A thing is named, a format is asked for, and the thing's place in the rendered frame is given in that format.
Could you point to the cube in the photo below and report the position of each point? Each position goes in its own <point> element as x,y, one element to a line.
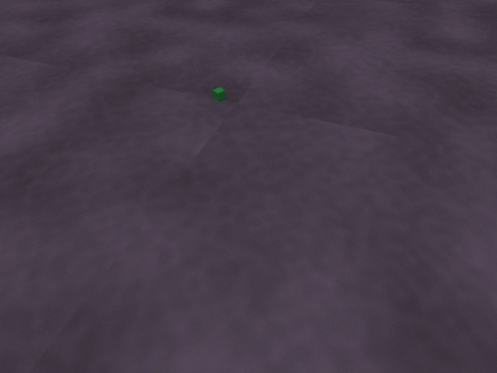
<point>219,94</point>

